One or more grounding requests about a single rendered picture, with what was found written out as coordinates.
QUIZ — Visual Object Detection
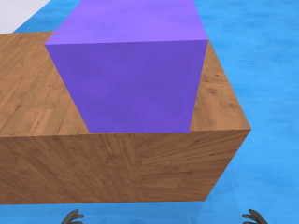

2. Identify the carton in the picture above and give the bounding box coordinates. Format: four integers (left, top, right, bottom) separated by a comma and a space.
44, 0, 208, 133

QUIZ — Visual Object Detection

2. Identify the left robot hand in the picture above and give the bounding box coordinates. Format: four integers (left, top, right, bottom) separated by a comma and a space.
61, 209, 84, 224

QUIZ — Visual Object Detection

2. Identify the right robot hand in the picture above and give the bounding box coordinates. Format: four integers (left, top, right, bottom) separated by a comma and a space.
242, 209, 268, 224

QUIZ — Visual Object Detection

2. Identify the pedestal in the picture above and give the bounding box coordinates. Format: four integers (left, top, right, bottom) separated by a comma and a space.
0, 31, 251, 205

